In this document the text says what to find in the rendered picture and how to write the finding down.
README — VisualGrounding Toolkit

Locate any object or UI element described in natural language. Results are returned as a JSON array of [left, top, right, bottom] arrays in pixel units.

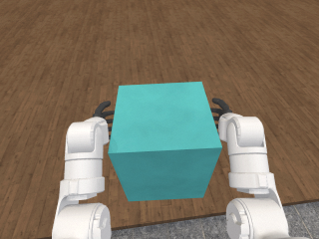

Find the robot right hand
[[210, 98, 232, 134]]

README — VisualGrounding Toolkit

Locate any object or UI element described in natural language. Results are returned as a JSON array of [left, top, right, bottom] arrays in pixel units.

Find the robot right upper arm
[[226, 197, 310, 239]]

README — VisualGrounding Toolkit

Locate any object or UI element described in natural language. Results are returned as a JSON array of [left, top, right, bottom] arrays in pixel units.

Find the right robot forearm
[[218, 113, 289, 233]]

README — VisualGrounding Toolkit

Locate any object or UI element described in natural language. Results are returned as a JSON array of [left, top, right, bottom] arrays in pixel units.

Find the robot left hand
[[93, 101, 115, 139]]

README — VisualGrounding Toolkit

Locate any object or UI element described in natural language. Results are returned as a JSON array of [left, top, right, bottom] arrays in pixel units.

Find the robot left upper arm
[[53, 202, 112, 239]]

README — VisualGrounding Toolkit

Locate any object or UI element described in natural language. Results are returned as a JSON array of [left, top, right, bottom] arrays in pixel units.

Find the carton
[[108, 82, 222, 202]]

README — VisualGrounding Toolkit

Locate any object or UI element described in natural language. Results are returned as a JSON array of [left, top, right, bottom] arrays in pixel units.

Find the left robot forearm
[[52, 117, 110, 239]]

